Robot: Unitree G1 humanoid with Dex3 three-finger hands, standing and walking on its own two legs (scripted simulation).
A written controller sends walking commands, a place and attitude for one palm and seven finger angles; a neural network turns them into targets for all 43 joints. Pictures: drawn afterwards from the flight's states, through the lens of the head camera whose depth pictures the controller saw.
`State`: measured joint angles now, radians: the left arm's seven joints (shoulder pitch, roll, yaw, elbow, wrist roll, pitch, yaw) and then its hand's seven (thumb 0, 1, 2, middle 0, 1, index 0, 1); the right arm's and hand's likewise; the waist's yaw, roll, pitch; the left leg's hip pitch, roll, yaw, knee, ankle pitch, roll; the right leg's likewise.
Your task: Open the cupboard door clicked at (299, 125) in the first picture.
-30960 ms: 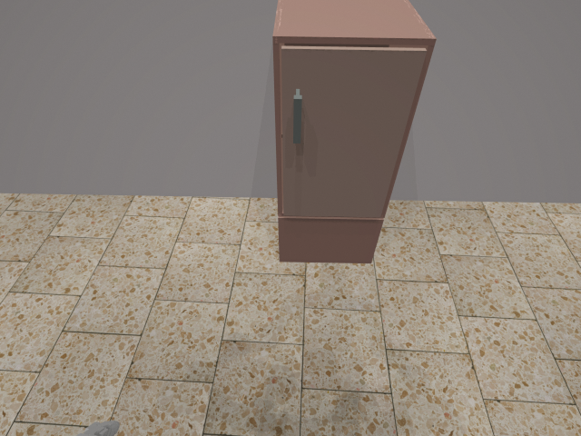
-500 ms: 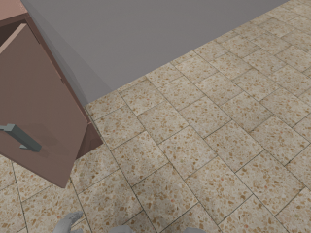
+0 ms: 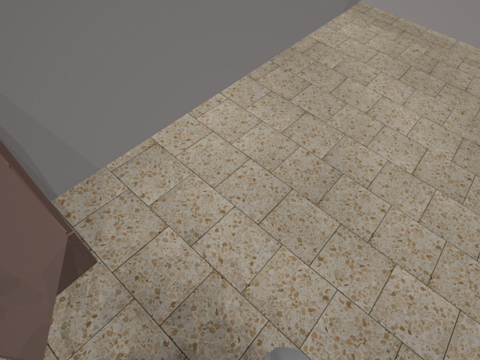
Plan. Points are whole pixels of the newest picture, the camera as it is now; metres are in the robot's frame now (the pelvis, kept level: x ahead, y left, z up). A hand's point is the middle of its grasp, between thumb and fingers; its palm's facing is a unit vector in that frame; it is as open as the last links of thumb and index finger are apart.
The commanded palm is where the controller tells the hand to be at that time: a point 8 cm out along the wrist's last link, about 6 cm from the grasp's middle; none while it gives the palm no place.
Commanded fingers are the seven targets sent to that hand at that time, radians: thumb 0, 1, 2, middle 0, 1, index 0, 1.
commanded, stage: walk to a spot facing it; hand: left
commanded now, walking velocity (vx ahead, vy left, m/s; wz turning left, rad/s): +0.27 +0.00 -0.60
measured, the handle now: out of the picture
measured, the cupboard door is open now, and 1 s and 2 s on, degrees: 48 48 48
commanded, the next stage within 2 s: turn to face it in 1.52 s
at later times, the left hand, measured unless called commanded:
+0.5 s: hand (186, 311) +0.22 +0.11 -0.17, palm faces -0.28 -0.94 -0.20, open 7.4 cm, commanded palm none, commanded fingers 0.00 0.90 0.90 -0.20 -0.30 -0.20 -0.30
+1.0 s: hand (247, 191) +0.52 +0.01 -0.16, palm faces -0.53 -0.83 -0.16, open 7.4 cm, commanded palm none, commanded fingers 0.00 0.90 0.90 -0.20 -0.30 -0.20 -0.30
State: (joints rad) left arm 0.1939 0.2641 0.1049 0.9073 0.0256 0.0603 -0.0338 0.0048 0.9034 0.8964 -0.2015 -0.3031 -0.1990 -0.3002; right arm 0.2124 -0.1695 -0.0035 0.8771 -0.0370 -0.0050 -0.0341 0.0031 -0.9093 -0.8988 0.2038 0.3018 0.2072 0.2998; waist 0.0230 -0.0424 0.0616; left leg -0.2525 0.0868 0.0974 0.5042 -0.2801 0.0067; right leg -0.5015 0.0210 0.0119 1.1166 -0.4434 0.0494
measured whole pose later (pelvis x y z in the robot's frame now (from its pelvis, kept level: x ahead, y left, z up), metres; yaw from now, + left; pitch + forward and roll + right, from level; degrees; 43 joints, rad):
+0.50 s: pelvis +0.12 -0.06 +0.00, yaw -18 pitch +1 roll +0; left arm 0.27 0.20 0.06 0.96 0.02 -0.04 -0.03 0.00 0.90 0.90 -0.20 -0.30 -0.20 -0.30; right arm 0.22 -0.22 -0.06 0.94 -0.03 0.00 0.02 0.01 -0.91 -0.90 0.20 0.30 0.20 0.30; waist -0.01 -0.01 0.05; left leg -0.54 0.12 0.06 0.93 -0.30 -0.08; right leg -0.15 0.03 0.00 0.42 -0.29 -0.04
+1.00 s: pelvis +0.33 -0.09 +0.00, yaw -32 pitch +1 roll -1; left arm 0.13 0.21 0.07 0.96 0.04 0.01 -0.05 0.00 0.91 0.90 -0.20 -0.30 -0.19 -0.30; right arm 0.41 -0.18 -0.03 1.03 -0.04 -0.07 -0.02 0.00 -0.93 -0.90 0.20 0.30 0.21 0.30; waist -0.03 -0.03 0.05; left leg -0.06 0.07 0.27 0.35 -0.30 0.01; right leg -0.61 -0.09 -0.07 0.91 -0.16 -0.01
